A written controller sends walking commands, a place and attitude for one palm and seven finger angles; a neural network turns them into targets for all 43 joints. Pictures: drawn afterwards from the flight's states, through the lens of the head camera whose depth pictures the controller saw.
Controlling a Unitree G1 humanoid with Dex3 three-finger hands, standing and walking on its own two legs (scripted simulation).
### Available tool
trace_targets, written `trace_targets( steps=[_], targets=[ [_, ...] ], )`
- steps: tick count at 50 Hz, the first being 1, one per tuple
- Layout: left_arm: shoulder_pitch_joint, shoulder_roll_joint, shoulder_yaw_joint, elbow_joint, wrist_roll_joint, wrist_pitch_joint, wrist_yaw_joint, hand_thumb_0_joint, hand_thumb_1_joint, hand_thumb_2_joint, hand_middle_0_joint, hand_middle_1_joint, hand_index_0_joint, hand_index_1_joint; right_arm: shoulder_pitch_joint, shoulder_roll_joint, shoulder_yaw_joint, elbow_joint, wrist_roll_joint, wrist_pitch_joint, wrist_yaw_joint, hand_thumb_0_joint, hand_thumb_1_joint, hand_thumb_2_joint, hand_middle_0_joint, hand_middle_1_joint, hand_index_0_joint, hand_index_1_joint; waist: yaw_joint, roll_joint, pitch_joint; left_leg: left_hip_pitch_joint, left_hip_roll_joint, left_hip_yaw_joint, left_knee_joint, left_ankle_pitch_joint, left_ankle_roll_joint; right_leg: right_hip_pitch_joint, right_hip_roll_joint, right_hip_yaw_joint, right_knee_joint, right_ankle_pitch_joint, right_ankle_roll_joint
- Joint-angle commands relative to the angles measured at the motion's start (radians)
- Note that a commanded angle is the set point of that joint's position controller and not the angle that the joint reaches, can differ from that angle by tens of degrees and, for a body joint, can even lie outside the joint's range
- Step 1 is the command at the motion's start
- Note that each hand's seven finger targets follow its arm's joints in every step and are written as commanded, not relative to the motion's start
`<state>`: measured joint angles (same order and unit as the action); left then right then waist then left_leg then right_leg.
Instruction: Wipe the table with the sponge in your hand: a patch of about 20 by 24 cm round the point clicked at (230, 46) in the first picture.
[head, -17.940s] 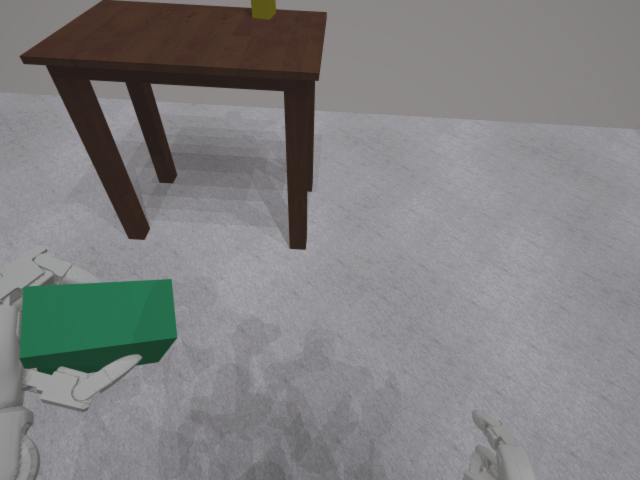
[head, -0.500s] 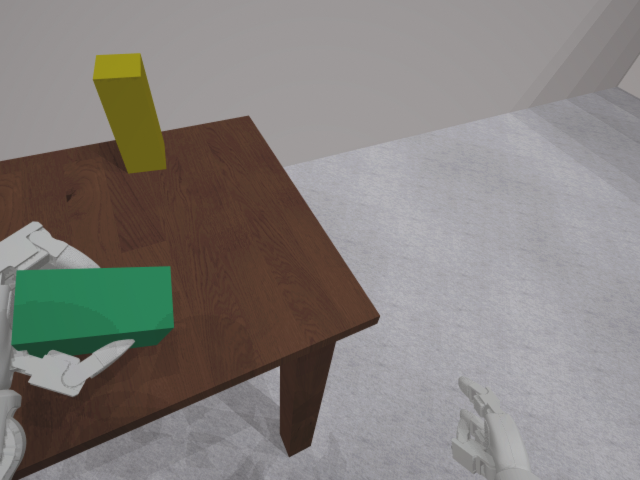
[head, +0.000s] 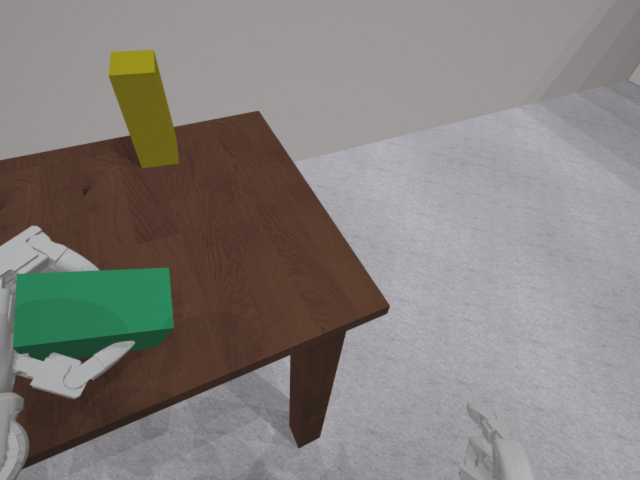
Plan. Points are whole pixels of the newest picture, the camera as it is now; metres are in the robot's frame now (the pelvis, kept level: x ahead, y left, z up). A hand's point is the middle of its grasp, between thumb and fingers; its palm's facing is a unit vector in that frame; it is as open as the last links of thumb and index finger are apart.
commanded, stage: come to a stop and stand still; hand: left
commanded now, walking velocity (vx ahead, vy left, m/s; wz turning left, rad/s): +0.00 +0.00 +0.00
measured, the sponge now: (120, 314) +0.23 +0.22 +0.14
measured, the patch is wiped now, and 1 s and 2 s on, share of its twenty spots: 0.00 0.00 0.00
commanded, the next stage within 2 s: look again from close up in 0.96 s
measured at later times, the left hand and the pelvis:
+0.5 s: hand (85, 310) +0.23 +0.25 +0.15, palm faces +0.35 -0.83 -0.43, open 9.6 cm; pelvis +0.01 -0.01 +0.00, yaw +0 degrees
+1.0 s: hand (76, 305) +0.23 +0.25 +0.16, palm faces +0.38 -0.85 -0.37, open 9.6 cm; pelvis +0.01 +0.00 +0.00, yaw +0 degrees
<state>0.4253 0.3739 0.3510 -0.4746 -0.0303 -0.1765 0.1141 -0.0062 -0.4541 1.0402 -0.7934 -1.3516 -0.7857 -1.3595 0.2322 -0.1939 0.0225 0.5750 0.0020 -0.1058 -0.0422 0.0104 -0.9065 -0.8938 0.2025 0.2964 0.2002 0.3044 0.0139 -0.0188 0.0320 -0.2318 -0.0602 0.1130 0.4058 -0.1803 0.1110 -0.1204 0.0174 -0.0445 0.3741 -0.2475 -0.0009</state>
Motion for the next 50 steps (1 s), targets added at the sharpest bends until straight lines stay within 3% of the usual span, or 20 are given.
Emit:
trace_targets(
  steps=[1,5,6,7,8,9,10,11,13,16,18,19,23,29,32,35,37,38,45,50],
  targets=[
    [-0.071,0.154,0.097,-0.204,-0.011,-0.059,0.015,0.000,0.100,1.300,-1.200,-1.600,-1.200,-1.600,-0.107,-0.139,-0.058,-0.159,0.005,-0.056,-0.015,0.000,-0.900,-0.900,0.200,0.300,0.200,0.300,0.002,0.086,-0.121,0.058,0.189,-0.223,-0.133,-0.014,-0.119,-0.005,-0.050,0.065,-0.025,0.067,-0.025],
    [-0.086,0.150,0.090,-0.208,-0.008,-0.056,0.016,0.000,0.100,1.300,-1.200,-1.600,-1.200,-1.600,-0.108,-0.138,-0.059,-0.159,0.006,-0.057,-0.015,0.000,-0.900,-0.900,0.200,0.300,0.200,0.300,0.001,0.091,-0.114,0.052,0.186,-0.223,-0.133,-0.036,-0.115,-0.005,-0.053,0.068,-0.025,0.066,-0.026],
    [-1.147,0.943,0.644,-0.462,0.157,-0.172,0.020,0.000,0.100,1.300,-1.200,-1.600,-1.200,-1.600,-0.031,-0.188,-0.048,-0.173,-0.049,-0.093,0.009,0.000,-0.900,-0.900,0.200,0.300,0.200,0.300,0.001,-0.038,0.095,-0.138,0.187,-0.169,0.031,0.019,-0.063,-0.253,-0.110,0.097,-0.030,0.127,0.000],
    [-0.563,0.334,0.257,0.135,0.054,-0.140,-0.030,0.000,0.100,1.300,-1.200,-1.600,-1.200,-1.600,-0.099,-0.063,-0.013,-0.096,-0.019,-0.089,0.008,0.000,-0.900,-0.900,0.200,0.300,0.200,0.300,-0.005,0.040,-0.143,0.086,0.161,-0.250,0.008,0.195,-0.071,-0.243,-0.125,0.085,0.036,0.016,-0.076],
    [-0.336,0.184,0.141,0.128,0.017,-0.112,-0.045,0.000,0.100,1.300,-1.200,-1.600,-1.200,-1.600,-0.050,-0.132,-0.087,-0.125,0.017,-0.092,0.024,0.000,-0.900,-0.900,0.200,0.300,0.200,0.300,0.023,0.269,-0.276,0.232,0.165,-0.204,-0.008,0.271,-0.132,-0.159,-0.058,0.065,0.142,0.055,-0.079],
    [-0.338,0.181,0.104,-0.068,0.006,-0.130,-0.057,0.000,0.100,1.300,-1.200,-1.600,-1.200,-1.600,-0.038,-0.130,-0.087,-0.180,0.016,-0.099,0.036,0.000,-0.900,-0.900,0.200,0.300,0.200,0.300,0.019,0.306,-0.320,0.283,0.216,-0.232,0.003,0.302,-0.127,-0.190,-0.064,0.078,0.172,-0.030,-0.047],
    [-0.219,0.197,0.122,-0.117,-0.001,-0.132,-0.056,0.000,0.100,1.300,-1.200,-1.600,-1.200,-1.600,-0.045,-0.140,-0.090,-0.178,0.011,-0.092,0.050,0.000,-0.900,-0.900,0.200,0.300,0.200,0.300,0.025,0.262,-0.302,0.250,0.244,-0.261,-0.006,0.290,-0.094,-0.179,-0.061,0.084,0.180,-0.054,-0.028],
    [-0.135,0.159,0.097,-0.177,-0.005,-0.130,-0.056,0.000,0.100,1.300,-1.200,-1.600,-1.200,-1.600,-0.059,-0.139,-0.086,-0.190,0.012,-0.088,0.065,0.000,-0.900,-0.900,0.200,0.300,0.200,0.300,0.029,0.189,-0.275,0.178,0.243,-0.253,-0.014,0.259,-0.080,-0.132,-0.059,0.081,0.158,-0.032,-0.026],
    [0.013,0.128,0.093,-0.187,-0.015,-0.118,-0.045,0.000,0.100,1.300,-1.200,-1.600,-1.200,-1.600,-0.082,-0.134,-0.076,-0.191,0.022,-0.081,0.076,0.000,-0.900,-0.900,0.200,0.300,0.200,0.300,0.027,0.079,-0.222,0.075,0.227,-0.228,-0.035,0.158,-0.092,-0.069,-0.056,0.076,0.103,0.046,-0.034],
    [-0.011,0.194,0.164,-0.156,-0.019,-0.106,-0.028,0.000,0.100,1.300,-1.200,-1.600,-1.200,-1.600,-0.094,-0.148,-0.071,-0.194,0.016,-0.059,0.047,0.000,-0.900,-0.900,0.200,0.300,0.200,0.300,0.011,-0.054,-0.124,-0.006,0.187,-0.199,-0.053,-0.051,-0.106,-0.083,-0.070,0.112,0.008,0.012,-0.040],
    [-0.074,0.249,0.216,-0.157,-0.017,-0.109,-0.015,0.000,0.100,1.300,-1.200,-1.600,-1.200,-1.600,-0.099,-0.147,-0.067,-0.181,0.014,-0.049,0.021,0.000,-0.900,-0.900,0.200,0.300,0.200,0.300,0.003,-0.007,-0.110,0.017,0.166,-0.188,-0.044,-0.062,-0.096,-0.116,-0.079,0.131,-0.015,0.000,-0.045],
    [-0.097,0.220,0.193,-0.141,-0.021,-0.110,-0.017,0.000,0.100,1.300,-1.200,-1.600,-1.200,-1.600,-0.098,-0.139,-0.063,-0.182,0.011,-0.046,0.011,0.000,-0.900,-0.900,0.200,0.300,0.200,0.300,-0.002,0.022,-0.117,0.025,0.165,-0.195,-0.046,-0.061,-0.091,-0.114,-0.082,0.130,-0.014,0.003,-0.045],
    [-0.185,0.227,0.165,-0.202,-0.011,-0.115,-0.012,0.000,0.100,1.300,-1.200,-1.600,-1.200,-1.600,-0.105,-0.134,-0.055,-0.177,0.009,-0.058,-0.004,0.000,-0.900,-0.900,0.200,0.300,0.200,0.300,-0.001,0.109,-0.159,0.082,0.176,-0.200,-0.044,0.053,-0.083,-0.074,-0.069,0.107,0.022,0.090,-0.037],
    [-0.102,0.142,0.092,-0.201,-0.003,-0.098,-0.003,0.000,0.100,1.300,-1.200,-1.600,-1.200,-1.600,-0.095,-0.142,-0.060,-0.159,0.009,-0.065,0.007,0.000,-0.900,-0.900,0.200,0.300,0.200,0.300,0.000,0.084,-0.182,0.117,0.170,-0.181,0.007,0.242,-0.084,-0.045,-0.068,0.100,0.013,0.204,-0.033],
    [-0.071,0.165,0.121,-0.202,-0.007,-0.093,0.001,0.000,0.100,1.300,-1.200,-1.600,-1.200,-1.600,-0.096,-0.140,-0.062,-0.160,0.011,-0.052,0.006,0.000,-0.900,-0.900,0.200,0.300,0.200,0.300,0.000,0.060,-0.191,0.113,0.167,-0.176,0.029,0.300,-0.083,-0.028,-0.075,0.103,0.008,0.257,-0.033],
    [-0.052,0.171,0.133,-0.200,-0.015,-0.085,0.000,0.000,0.100,1.300,-1.200,-1.600,-1.200,-1.600,-0.099,-0.138,-0.062,-0.164,0.014,-0.035,0.003,0.000,-0.900,-0.900,0.200,0.300,0.200,0.300,-0.003,0.077,-0.193,0.119,0.167,-0.170,0.031,0.342,-0.091,-0.026,-0.072,0.095,0.017,0.277,-0.033],
    [-0.059,0.181,0.141,-0.207,-0.018,-0.085,-0.002,0.000,0.100,1.300,-1.200,-1.600,-1.200,-1.600,-0.101,-0.138,-0.061,-0.168,0.014,-0.029,0.000,0.000,-0.900,-0.900,0.200,0.300,0.200,0.300,-0.003,0.078,-0.188,0.114,0.169,-0.173,0.025,0.340,-0.093,-0.024,-0.069,0.093,0.018,0.271,-0.033],
    [-0.064,0.185,0.139,-0.211,-0.014,-0.082,0.000,0.000,0.100,1.300,-1.200,-1.600,-1.200,-1.600,-0.109,-0.138,-0.059,-0.163,0.016,-0.028,-0.002,0.000,-0.900,-0.900,0.200,0.300,0.200,0.300,-0.004,0.123,-0.177,0.116,0.168,-0.170,0.017,0.336,-0.097,-0.038,-0.067,0.088,0.025,0.245,-0.033],
    [-0.073,0.169,0.115,-0.224,-0.020,-0.067,0.000,0.000,0.100,1.300,-1.200,-1.600,-1.200,-1.600,-0.107,-0.138,-0.059,-0.175,0.015,-0.029,-0.007,0.000,-0.900,-0.900,0.200,0.300,0.200,0.300,-0.002,0.083,-0.169,0.113,0.180,-0.180,-0.015,0.241,-0.090,-0.028,-0.063,0.083,0.005,0.196,-0.027],
    [-0.098,0.158,0.096,-0.214,-0.015,-0.062,0.001,0.000,0.100,1.300,-1.200,-1.600,-1.200,-1.600,-0.109,-0.143,-0.059,-0.170,0.012,-0.033,-0.011,0.000,-0.900,-0.900,0.200,0.300,0.200,0.300,-0.001,0.097,-0.145,0.091,0.183,-0.199,-0.053,0.155,-0.099,-0.027,-0.060,0.078,-0.002,0.142,-0.029]
  ],
)
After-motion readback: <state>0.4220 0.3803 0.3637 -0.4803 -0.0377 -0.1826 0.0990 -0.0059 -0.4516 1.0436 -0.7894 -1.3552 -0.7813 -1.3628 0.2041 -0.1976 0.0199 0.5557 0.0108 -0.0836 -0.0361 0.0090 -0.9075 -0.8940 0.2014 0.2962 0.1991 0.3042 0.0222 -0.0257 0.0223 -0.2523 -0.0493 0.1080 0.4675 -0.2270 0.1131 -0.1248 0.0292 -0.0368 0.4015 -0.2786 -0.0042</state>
